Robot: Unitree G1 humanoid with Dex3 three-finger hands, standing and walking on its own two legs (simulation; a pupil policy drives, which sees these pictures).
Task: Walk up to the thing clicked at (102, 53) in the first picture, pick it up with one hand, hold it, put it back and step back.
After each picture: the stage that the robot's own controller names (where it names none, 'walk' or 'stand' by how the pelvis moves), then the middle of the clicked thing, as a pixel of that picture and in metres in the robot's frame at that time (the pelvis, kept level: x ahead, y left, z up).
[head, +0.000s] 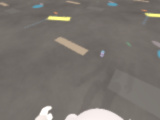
stand; (102, 53) +1.35 -0.29 -0.72
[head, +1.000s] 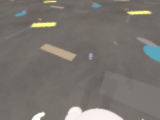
walk; (90, 56) +1.26 +0.06 -0.70
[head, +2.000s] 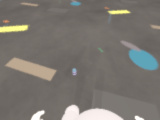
walk; (74, 71) +0.77 +0.25 -0.70
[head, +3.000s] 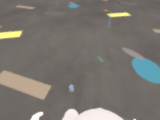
walk; (71, 88) +0.50 +0.22 -0.71
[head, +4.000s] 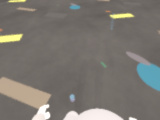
stand; (72, 97) +0.37 +0.20 -0.72
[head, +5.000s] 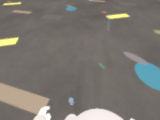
stand; (71, 101) +0.33 +0.21 -0.72
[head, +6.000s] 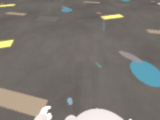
stand; (70, 101) +0.34 +0.22 -0.73
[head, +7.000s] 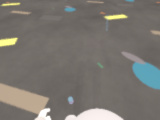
stand; (70, 100) +0.35 +0.22 -0.73
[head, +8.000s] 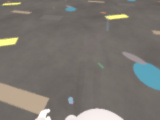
stand; (70, 100) +0.34 +0.22 -0.73
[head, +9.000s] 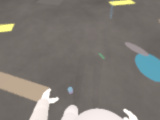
go down; (70, 90) +0.38 +0.21 -0.70
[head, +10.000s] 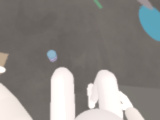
go down; (52, 56) +0.43 +0.27 -0.27
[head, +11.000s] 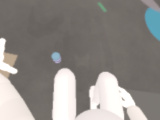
close in; (56, 57) +0.43 +0.27 -0.29
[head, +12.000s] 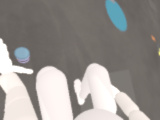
close in; (22, 55) +0.41 +0.30 -0.22
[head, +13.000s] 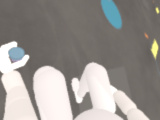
close; (17, 55) +0.40 +0.31 -0.22
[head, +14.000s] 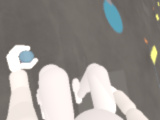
lift; (26, 58) +0.38 +0.28 -0.22
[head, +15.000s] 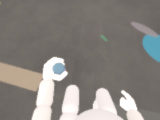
lift; (60, 71) +0.33 +0.20 +0.00
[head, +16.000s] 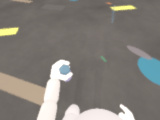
hold; (65, 73) +0.33 +0.17 +0.02
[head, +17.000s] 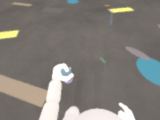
hold; (67, 75) +0.33 +0.17 +0.00
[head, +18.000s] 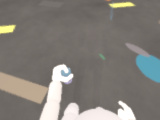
crouch; (66, 75) +0.33 +0.17 -0.03
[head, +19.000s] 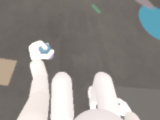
lower; (46, 52) +0.45 +0.26 -0.10
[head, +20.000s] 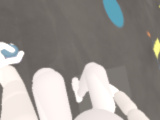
lower; (12, 54) +0.40 +0.32 -0.22
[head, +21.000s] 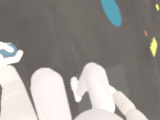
lower; (10, 54) +0.41 +0.33 -0.22
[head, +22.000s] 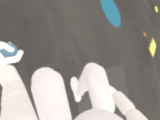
lower; (11, 53) +0.41 +0.33 -0.22
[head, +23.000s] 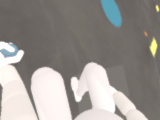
lower; (11, 53) +0.40 +0.33 -0.22
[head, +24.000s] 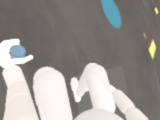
open; (17, 54) +0.40 +0.31 -0.23
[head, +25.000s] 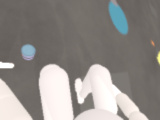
stand; (28, 52) +0.40 +0.30 -0.23
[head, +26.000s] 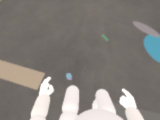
walk; (69, 76) +0.41 +0.22 -0.53
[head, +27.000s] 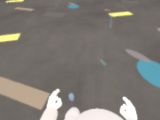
stand; (71, 97) +0.38 +0.20 -0.66
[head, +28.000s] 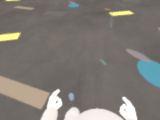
stand; (71, 96) +0.37 +0.21 -0.67
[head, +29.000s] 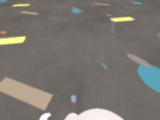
stand; (73, 98) +0.38 +0.19 -0.72
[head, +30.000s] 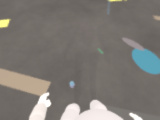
walk; (72, 84) +0.43 +0.17 -0.71
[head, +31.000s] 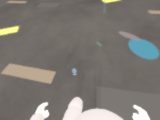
walk; (74, 71) +0.69 +0.26 -0.69
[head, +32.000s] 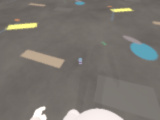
stand; (80, 61) +1.05 +0.18 -0.70
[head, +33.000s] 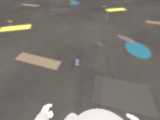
stand; (77, 62) +1.02 +0.22 -0.72
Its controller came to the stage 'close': yes
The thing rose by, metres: 0.72
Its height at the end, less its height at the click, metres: +0.00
